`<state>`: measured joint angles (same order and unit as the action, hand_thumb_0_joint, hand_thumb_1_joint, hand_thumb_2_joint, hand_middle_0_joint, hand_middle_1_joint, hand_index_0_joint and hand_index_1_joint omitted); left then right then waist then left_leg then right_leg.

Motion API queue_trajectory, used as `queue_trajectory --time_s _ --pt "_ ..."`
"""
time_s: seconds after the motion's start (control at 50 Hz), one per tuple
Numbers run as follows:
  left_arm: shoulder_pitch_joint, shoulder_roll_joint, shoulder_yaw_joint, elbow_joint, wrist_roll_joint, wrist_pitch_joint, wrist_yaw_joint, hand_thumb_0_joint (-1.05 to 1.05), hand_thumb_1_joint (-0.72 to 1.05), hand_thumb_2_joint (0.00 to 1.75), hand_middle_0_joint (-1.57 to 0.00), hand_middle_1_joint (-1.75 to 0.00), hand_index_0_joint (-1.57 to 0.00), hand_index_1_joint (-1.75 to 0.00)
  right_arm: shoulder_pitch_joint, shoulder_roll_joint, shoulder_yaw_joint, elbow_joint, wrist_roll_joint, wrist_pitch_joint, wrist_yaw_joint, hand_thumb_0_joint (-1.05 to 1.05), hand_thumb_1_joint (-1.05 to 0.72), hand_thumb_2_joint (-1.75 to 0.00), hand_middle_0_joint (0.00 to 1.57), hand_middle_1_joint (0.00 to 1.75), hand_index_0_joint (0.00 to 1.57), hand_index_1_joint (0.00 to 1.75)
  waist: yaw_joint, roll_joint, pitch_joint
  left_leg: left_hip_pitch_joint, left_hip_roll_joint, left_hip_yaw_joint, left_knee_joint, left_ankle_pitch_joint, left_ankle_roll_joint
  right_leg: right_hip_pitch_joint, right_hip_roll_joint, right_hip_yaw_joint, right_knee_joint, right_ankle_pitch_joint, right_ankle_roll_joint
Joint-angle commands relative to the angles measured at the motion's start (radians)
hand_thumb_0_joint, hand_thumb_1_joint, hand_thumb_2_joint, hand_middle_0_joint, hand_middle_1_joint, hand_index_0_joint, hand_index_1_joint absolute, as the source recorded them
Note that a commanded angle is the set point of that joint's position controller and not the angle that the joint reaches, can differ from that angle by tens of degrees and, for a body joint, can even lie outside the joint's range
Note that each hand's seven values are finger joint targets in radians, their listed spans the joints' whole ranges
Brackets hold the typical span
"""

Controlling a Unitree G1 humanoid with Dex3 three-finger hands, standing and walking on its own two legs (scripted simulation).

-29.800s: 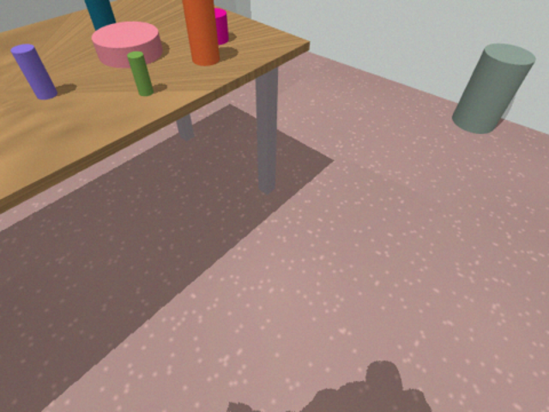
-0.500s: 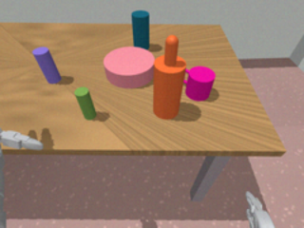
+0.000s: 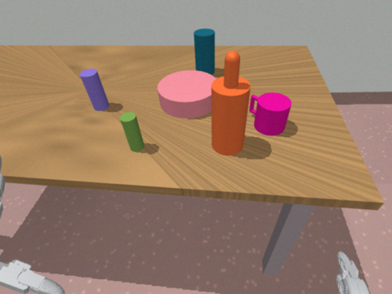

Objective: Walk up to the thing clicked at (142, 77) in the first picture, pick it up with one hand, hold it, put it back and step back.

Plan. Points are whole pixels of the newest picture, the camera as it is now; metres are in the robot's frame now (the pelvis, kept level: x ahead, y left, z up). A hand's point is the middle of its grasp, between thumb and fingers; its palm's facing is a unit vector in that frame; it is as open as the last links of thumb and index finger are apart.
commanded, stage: sink last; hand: left
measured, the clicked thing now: (132, 132) +0.51 +0.22 +0.05
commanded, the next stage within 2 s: home in 0.20 s
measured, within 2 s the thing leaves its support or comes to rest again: neither
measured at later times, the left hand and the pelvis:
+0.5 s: hand (19, 249) +0.17 +0.29 +0.12, palm faces +0.41 -0.81 -0.41, open 17.6 cm; pelvis -0.02 +0.01 +0.00, yaw -1 degrees
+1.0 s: hand (122, 290) +0.17 +0.17 -0.07, palm faces +0.09 -0.98 -0.18, open 17.6 cm; pelvis -0.01 +0.01 -0.01, yaw -1 degrees
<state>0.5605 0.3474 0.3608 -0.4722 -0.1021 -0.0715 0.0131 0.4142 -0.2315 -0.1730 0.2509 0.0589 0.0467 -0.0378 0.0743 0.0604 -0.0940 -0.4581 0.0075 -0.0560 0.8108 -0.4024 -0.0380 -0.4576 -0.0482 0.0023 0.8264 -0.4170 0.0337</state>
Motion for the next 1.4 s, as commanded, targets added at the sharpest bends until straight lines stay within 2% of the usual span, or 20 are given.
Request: queue_trajectory --time_s 0.0,0.06,0.1,0.16,0.2,0.26,0.3,0.36,0.44,0.5,0.54,0.58,0.64,0.72,0.8,0.84,0.98,1.02,1.12,1.38 --pt "-0.126 0.201 0.154 -0.112 0.002 -0.094 0.016 0.00 -0.53 0.01 -0.06 -0.06 -0.06 -0.05 -0.024 -0.130 -0.063 -0.223 -0.002 -0.076 -0.021 0.00 0.53 -0.05 0.06 0.05 0.05 0.05 -0.041 -0.108 0.025 -0.005 -0.029 0.090 -0.143 0.037 0.046 -0.029 0.024 -0.050 -0.184 0.042 -0.007" --pt "-0.135 0.216 0.167 -0.099 0.000 -0.123 0.014 0.00 -0.52 0.01 -0.05 -0.05 -0.06 -0.04 -0.029 -0.144 -0.086 -0.224 -0.001 -0.088 -0.024 0.00 0.54 -0.05 0.06 0.05 0.05 0.05 -0.031 -0.088 0.045 -0.022 -0.038 0.097 -0.136 0.002 0.044 -0.043 0.007 -0.017 -0.206 -0.018 -0.005" --pt "-0.119 0.210 0.174 -0.058 0.002 -0.139 0.015 0.00 -0.52 0.01 -0.05 -0.05 -0.06 -0.04 -0.026 -0.111 -0.043 -0.228 -0.005 -0.105 -0.019 0.00 0.54 -0.05 0.06 0.05 0.05 0.05 -0.021 -0.079 0.036 -0.026 -0.039 0.098 -0.125 0.004 0.044 -0.029 0.000 0.002 -0.215 -0.037 -0.003" --pt "-0.159 0.253 0.206 -0.118 0.003 -0.175 0.026 0.00 -0.53 0.02 -0.05 -0.05 -0.06 -0.05 -0.036 -0.129 -0.062 -0.241 -0.006 -0.130 -0.021 0.00 0.53 -0.05 0.06 0.05 0.05 0.05 -0.017 -0.068 0.022 -0.022 -0.036 0.095 -0.126 0.004 0.044 -0.014 0.001 0.008 -0.215 -0.047 -0.004" --pt "-0.143 0.217 0.180 -0.052 0.006 -0.183 0.029 0.00 -0.56 0.03 -0.06 -0.06 -0.06 -0.05 -0.048 -0.122 -0.044 -0.244 -0.006 -0.147 -0.019 0.00 0.51 -0.06 0.06 0.05 0.05 0.05 -0.016 -0.071 0.046 -0.033 -0.033 0.092 -0.146 -0.021 0.044 -0.009 0.007 -0.005 -0.212 -0.060 -0.010" --pt "-0.136 0.233 0.201 0.002 0.007 -0.199 0.033 0.00 -0.58 0.04 -0.07 -0.07 -0.07 -0.07 -0.037 -0.180 -0.111 -0.235 -0.003 -0.158 -0.025 0.00 0.49 -0.06 0.06 0.05 0.05 0.05 -0.023 -0.067 0.040 -0.020 -0.028 0.090 -0.174 -0.021 0.041 -0.002 0.025 -0.035 -0.193 -0.028 -0.018" --pt "-0.145 0.255 0.225 0.025 0.008 -0.209 0.035 0.00 -0.55 0.06 -0.05 -0.06 -0.05 -0.06 -0.030 -0.185 -0.116 -0.235 -0.004 -0.168 -0.023 0.00 0.39 -0.15 0.11 0.13 0.11 0.13 -0.020 -0.062 0.031 -0.022 -0.029 0.087 -0.175 -0.014 0.041 0.008 0.028 -0.042 -0.191 -0.010 -0.017" --pt "-0.109 0.191 0.170 0.114 0.008 -0.216 0.029 0.00 -0.59 0.03 -0.05 -0.05 -0.05 -0.05 -0.031 -0.127 -0.058 -0.216 0.001 -0.183 -0.016 0.00 0.15 -0.39 0.12 0.16 0.12 0.16 -0.019 -0.068 0.081 -0.033 -0.029 0.090 -0.187 -0.043 0.042 -0.008 0.025 -0.036 -0.205 -0.046 -0.015" --pt "-0.102 0.123 0.071 0.131 0.016 -0.225 0.019 0.00 -0.57 0.05 -0.05 -0.06 -0.05 -0.06 -0.052 -0.081 0.017 -0.215 -0.001 -0.204 -0.009 0.00 -0.17 -0.48 0.13 0.18 0.13 0.18 -0.020 -0.048 0.066 -0.037 -0.020 0.075 -0.205 -0.039 0.044 -0.004 0.039 -0.059 -0.173 -0.006 -0.018" --pt "-0.104 0.091 0.011 0.098 0.025 -0.229 0.019 0.00 -0.53 0.07 -0.05 -0.06 -0.05 -0.06 -0.056 -0.024 0.083 -0.184 -0.007 -0.216 -0.006 0.00 -0.21 -0.50 0.13 0.18 0.13 0.18 -0.018 -0.012 0.041 -0.037 -0.017 0.074 -0.199 -0.021 0.042 -0.008 0.043 -0.062 -0.155 0.015 -0.021" --pt "-0.018 0.063 -0.023 0.213 0.035 -0.204 0.021 0.00 -0.51 0.09 -0.05 -0.07 -0.06 -0.06 -0.036 -0.068 0.060 -0.150 -0.017 -0.219 -0.012 0.00 -0.29 -0.55 0.14 0.20 0.14 0.20 -0.032 -0.035 0.043 -0.052 -0.012 0.067 -0.188 -0.010 0.042 -0.014 0.047 -0.065 -0.145 0.029 -0.020" --pt "-0.086 0.067 -0.050 0.102 0.042 -0.209 0.021 0.00 -0.51 0.08 -0.05 -0.07 -0.06 -0.06 -0.048 -0.041 0.092 -0.141 -0.023 -0.220 -0.009 0.00 -0.41 -0.62 0.15 0.22 0.15 0.22 -0.029 0.017 -0.019 -0.024 -0.008 0.064 -0.178 0.033 0.038 -0.010 0.049 -0.062 -0.123 0.070 -0.025" --pt "-0.042 0.050 -0.087 0.221 0.057 -0.167 0.032 0.00 -0.56 0.05 -0.05 -0.06 -0.05 -0.05 -0.038 -0.129 0.008 -0.128 -0.035 -0.217 -0.027 0.00 -0.57 -0.71 0.17 0.25 0.17 0.25 -0.063 -0.022 -0.046 -0.003 0.001 0.059 -0.154 0.109 0.032 -0.025 0.059 -0.068 -0.102 0.125 -0.027" --pt "-0.075 -0.008 -0.171 0.297 0.068 -0.126 0.034 0.00 -0.61 0.01 -0.04 -0.04 -0.04 -0.04 -0.063 -0.096 0.039 -0.153 -0.037 -0.210 -0.031 0.00 -0.86 -0.89 0.20 0.30 0.20 0.30 -0.072 -0.068 -0.062 -0.013 -0.005 0.061 -0.113 0.128 0.035 -0.043 0.049 -0.062 -0.097 0.132 -0.025" --pt "-0.100 -0.074 -0.273 0.413 0.080 -0.094 0.031 0.00 -0.60 0.03 -0.04 -0.05 -0.04 -0.05 -0.044 -0.025 0.124 -0.170 -0.036 -0.191 -0.026 0.00 -0.90 -0.90 0.20 0.30 0.20 0.30 -0.074 -0.074 -0.053 -0.057 -0.006 0.065 -0.087 0.104 0.037 -0.076 0.043 -0.060 -0.080 0.111 -0.025" --pt "-0.153 -0.045 -0.261 0.384 0.083 -0.090 0.035 0.00 -0.58 0.04 -0.05 -0.05 -0.05 -0.05 -0.038 -0.024 0.125 -0.213 -0.037 -0.182 -0.031 0.00 -0.90 -0.90 0.20 0.30 0.20 0.30 -0.074 -0.060 -0.130 -0.031 -0.011 0.078 -0.062 0.155 0.036 -0.053 0.038 -0.050 -0.069 0.164 -0.023" --pt "-0.178 -0.015 -0.250 0.428 0.075 -0.035 0.054 0.00 -0.59 0.03 -0.05 -0.05 -0.04 -0.05 -0.055 -0.039 0.117 -0.251 -0.040 -0.134 -0.035 0.00 -0.90 -0.90 0.20 0.30 0.20 0.30 -0.050 -0.001 -0.102 -0.089 -0.012 0.093 -0.051 0.108 0.028 -0.063 0.036 -0.038 -0.064 0.122 -0.028" --pt "-0.134 -0.030 -0.265 0.453 0.075 -0.018 0.058 0.00 -0.59 0.03 -0.04 -0.05 -0.04 -0.05 -0.019 -0.065 0.096 -0.254 -0.040 -0.117 -0.036 0.00 -0.90 -0.90 0.20 0.30 0.20 0.30 -0.056 -0.019 -0.104 -0.088 -0.008 0.092 -0.050 0.115 0.029 -0.060 0.039 -0.039 -0.055 0.126 -0.029" --pt "-0.142 -0.072 -0.318 0.441 0.071 0.006 0.058 0.00 -0.59 0.03 -0.04 -0.05 -0.04 -0.05 -0.034 -0.046 0.118 -0.304 -0.035 -0.090 -0.037 0.00 -0.90 -0.90 0.20 0.30 0.20 0.30 -0.069 -0.075 -0.090 -0.100 -0.005 0.094 -0.031 0.126 0.035 -0.085 0.043 -0.040 -0.053 0.141 -0.024" --pt "-0.129 -0.054 -0.299 0.418 0.072 0.039 0.061 0.00 -0.57 0.04 -0.05 -0.05 -0.05 -0.05 0.034 -0.061 0.105 -0.349 -0.028 -0.029 -0.043 0.00 -0.90 -0.90 0.20 0.30 0.20 0.30 -0.073 -0.076 -0.087 -0.127 -0.006 0.097 -0.016 0.103 0.034 -0.124 0.044 -0.036 -0.028 0.117 -0.025"
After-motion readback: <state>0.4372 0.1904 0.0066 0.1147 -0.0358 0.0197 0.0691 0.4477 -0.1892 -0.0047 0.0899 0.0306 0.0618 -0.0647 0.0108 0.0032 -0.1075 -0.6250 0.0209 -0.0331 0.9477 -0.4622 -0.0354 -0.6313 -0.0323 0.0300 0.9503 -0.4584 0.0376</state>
